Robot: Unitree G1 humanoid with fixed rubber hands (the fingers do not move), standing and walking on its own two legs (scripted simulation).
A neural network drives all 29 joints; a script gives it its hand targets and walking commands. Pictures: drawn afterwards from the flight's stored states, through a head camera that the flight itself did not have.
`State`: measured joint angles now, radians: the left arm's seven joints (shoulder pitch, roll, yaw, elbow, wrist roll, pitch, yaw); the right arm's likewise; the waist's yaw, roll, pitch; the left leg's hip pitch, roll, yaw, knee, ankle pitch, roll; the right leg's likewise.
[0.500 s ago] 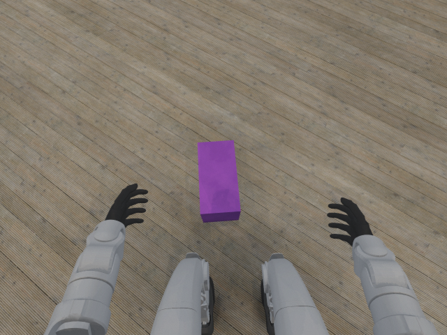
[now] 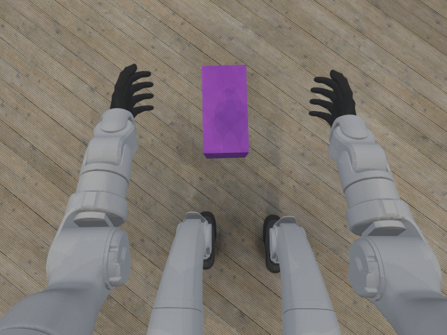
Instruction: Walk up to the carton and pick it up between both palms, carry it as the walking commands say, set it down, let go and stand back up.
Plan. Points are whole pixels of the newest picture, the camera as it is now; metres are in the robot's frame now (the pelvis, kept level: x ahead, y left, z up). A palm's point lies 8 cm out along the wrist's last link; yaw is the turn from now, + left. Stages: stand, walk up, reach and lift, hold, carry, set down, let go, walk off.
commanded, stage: reach and lift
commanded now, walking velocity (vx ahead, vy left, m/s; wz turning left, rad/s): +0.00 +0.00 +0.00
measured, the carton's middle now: (224, 114) +0.57 +0.04 -0.58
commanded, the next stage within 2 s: none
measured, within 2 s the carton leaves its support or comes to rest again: neither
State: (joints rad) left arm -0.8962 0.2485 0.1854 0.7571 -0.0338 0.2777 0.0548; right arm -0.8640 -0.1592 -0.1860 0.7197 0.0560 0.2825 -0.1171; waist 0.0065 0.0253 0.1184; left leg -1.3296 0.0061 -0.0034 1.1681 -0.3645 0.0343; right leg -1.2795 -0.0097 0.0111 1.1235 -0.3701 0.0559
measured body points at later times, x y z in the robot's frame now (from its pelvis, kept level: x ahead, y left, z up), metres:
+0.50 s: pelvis +0.00 -0.01 +0.00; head +0.37 +0.01 +0.23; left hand +0.54 +0.19 -0.16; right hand +0.56 -0.14 -0.16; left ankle +0.08 +0.10 -0.63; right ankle +0.07 -0.15 -0.62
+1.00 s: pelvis -0.05 -0.02 -0.15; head +0.33 +0.01 +0.08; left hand +0.54 +0.17 -0.30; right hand +0.55 -0.14 -0.29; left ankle +0.08 +0.10 -0.63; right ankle +0.07 -0.15 -0.63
